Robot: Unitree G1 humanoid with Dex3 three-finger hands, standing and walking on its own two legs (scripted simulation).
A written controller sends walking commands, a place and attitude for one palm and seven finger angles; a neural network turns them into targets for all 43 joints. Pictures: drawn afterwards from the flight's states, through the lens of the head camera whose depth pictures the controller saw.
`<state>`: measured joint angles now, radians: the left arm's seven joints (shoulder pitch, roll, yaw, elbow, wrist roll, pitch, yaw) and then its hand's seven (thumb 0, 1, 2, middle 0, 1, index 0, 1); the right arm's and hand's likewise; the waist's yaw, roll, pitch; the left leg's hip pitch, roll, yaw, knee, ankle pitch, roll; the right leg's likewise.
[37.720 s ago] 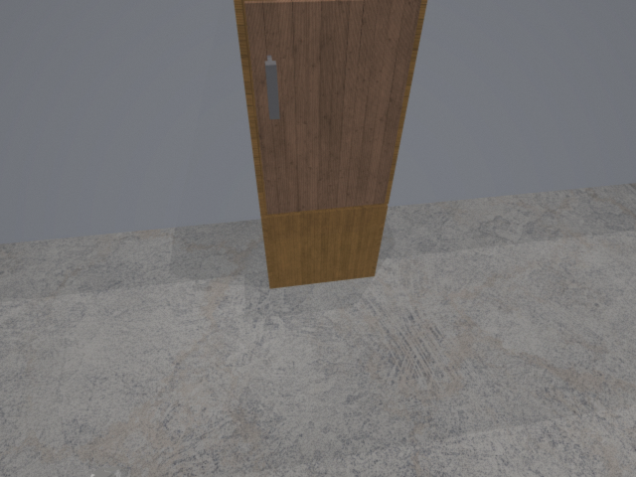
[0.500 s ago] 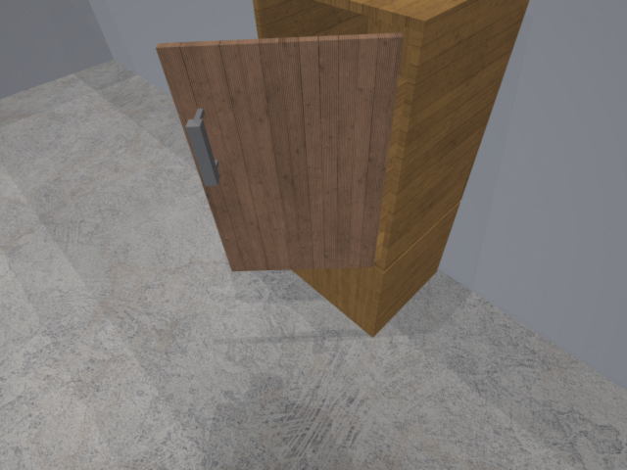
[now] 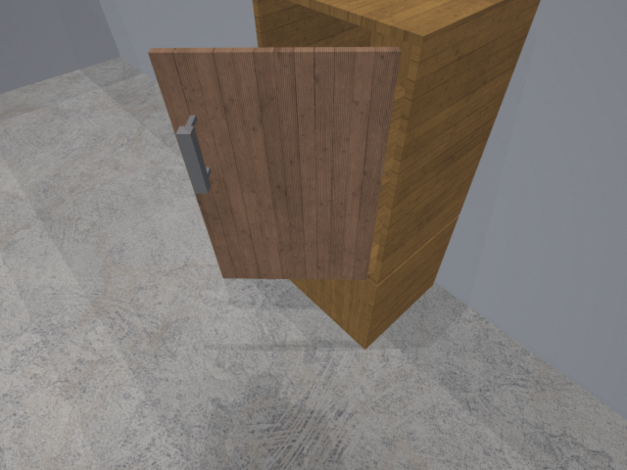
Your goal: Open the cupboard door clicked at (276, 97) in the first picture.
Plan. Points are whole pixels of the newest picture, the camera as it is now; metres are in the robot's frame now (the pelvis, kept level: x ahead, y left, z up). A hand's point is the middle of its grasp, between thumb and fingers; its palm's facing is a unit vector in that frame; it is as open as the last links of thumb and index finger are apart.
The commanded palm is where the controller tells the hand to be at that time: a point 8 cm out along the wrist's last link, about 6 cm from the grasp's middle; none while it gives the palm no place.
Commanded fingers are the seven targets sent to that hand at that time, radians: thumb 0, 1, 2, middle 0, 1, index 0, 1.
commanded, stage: come to a stop and stand still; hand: left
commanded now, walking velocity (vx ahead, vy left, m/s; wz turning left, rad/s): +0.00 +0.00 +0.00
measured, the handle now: (197, 154) +0.61 +0.25 +0.07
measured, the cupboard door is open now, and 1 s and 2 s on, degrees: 46 46 46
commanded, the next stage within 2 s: look again from close up in 0.22 s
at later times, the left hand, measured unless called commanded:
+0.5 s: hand out of the picture +0.00 +0.15 -0.17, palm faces +0.05 -0.98 -0.20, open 7.3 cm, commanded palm none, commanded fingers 0.00 0.90 0.90 -0.20 -0.30 -0.20 -0.30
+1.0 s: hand out of the picture -0.01 +0.16 -0.17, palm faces +0.06 -0.98 -0.17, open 7.3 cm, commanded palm none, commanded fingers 0.00 0.90 0.90 -0.20 -0.30 -0.20 -0.30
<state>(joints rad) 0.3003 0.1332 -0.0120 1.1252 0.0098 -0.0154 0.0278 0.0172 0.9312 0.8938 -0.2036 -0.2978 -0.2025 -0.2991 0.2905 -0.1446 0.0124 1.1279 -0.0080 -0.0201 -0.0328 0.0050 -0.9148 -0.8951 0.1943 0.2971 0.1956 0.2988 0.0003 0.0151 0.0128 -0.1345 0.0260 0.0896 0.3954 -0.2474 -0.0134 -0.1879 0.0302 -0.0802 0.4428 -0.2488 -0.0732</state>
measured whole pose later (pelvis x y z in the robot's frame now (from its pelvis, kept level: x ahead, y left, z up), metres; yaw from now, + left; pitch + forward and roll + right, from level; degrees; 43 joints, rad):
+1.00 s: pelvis +0.01 -0.01 +0.00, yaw +1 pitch -1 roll +1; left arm 0.32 0.13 0.00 1.12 0.01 -0.02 0.03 0.01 0.92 0.89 -0.20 -0.30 -0.20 -0.30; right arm 0.32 -0.12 0.01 1.14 -0.01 -0.02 -0.04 0.00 -0.91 -0.90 0.19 0.30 0.20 0.30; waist 0.01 0.00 0.02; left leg -0.12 0.04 0.07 0.40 -0.26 -0.02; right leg -0.16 0.05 -0.09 0.42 -0.26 -0.08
